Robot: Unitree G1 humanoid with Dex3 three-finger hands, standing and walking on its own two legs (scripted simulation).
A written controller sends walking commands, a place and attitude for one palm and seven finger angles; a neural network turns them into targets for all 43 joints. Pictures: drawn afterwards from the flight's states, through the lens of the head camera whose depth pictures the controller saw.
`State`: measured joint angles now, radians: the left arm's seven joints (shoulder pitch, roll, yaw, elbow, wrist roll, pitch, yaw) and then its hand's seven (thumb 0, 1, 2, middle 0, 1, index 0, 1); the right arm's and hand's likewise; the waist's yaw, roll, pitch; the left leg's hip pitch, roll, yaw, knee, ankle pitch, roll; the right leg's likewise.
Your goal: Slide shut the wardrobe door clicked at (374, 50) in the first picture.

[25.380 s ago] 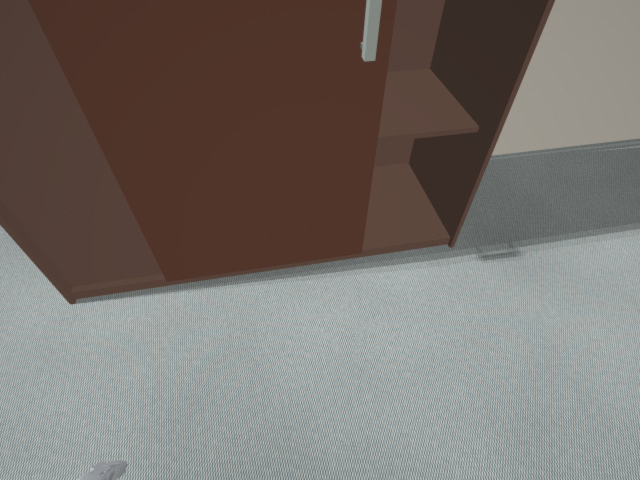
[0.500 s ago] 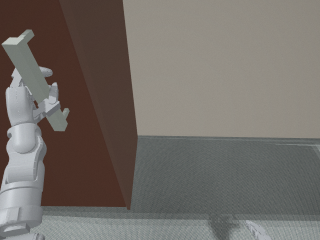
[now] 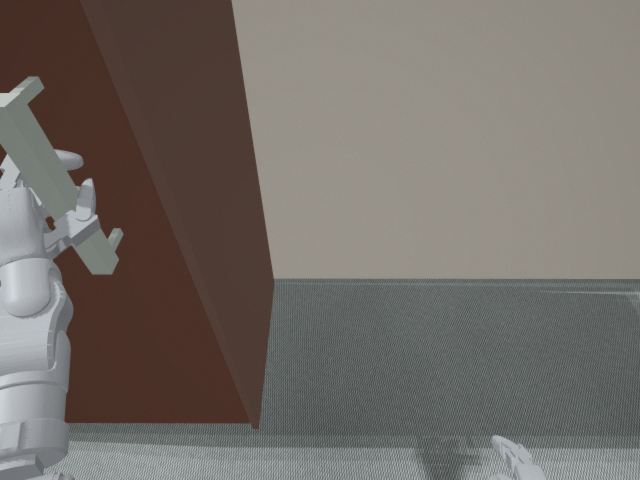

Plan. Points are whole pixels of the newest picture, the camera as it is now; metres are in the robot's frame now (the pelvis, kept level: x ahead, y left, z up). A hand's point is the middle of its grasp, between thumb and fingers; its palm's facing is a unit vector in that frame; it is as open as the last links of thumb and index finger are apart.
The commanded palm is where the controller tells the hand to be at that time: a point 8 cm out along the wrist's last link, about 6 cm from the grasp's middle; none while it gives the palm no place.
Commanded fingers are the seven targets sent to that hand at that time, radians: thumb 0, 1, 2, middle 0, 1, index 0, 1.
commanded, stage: loosen the grip on the handle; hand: left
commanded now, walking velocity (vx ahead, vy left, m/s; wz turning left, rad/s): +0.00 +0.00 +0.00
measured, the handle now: (72, 186) +0.38 +0.32 +0.19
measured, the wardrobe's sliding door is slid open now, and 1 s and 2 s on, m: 0.00 0.00 0.00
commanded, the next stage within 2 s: slip the hand off the handle in 0.60 s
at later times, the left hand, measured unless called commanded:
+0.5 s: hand (78, 210) +0.35 +0.31 +0.18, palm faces +0.57 -0.79 -0.22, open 13.3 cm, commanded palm +0.30 +0.34 +0.19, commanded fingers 0.00 -0.55 0.20 -0.25 -1.15 -0.25 -1.15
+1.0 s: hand (39, 219) +0.33 +0.34 +0.18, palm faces +0.60 -0.77 -0.22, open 14.7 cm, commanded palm +0.29 +0.37 +0.19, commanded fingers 0.00 -0.55 0.20 -0.25 -1.15 -0.25 -1.15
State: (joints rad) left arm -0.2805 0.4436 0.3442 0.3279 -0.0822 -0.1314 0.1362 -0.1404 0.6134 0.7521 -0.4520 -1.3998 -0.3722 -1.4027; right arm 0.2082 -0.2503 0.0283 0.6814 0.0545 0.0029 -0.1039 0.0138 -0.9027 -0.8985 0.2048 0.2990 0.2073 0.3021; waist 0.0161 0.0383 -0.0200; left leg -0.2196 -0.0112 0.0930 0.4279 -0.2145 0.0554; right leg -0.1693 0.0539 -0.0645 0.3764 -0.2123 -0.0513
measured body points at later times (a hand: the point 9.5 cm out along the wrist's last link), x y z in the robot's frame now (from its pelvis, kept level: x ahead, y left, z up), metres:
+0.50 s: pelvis +0.00 -0.03 -0.01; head +0.03 -0.04 +0.44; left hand +0.32 +0.35 +0.19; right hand +0.13 -0.29 -0.12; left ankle +0.01 +0.08 -0.74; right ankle -0.01 -0.08 -0.74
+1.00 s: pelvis +0.00 -0.03 -0.01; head +0.01 -0.03 +0.44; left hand +0.29 +0.38 +0.20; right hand +0.16 -0.27 -0.12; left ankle +0.01 +0.08 -0.74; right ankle -0.01 -0.08 -0.74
